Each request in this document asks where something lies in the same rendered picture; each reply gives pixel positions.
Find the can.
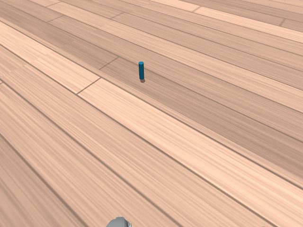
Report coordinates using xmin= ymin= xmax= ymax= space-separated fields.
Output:
xmin=139 ymin=61 xmax=144 ymax=79

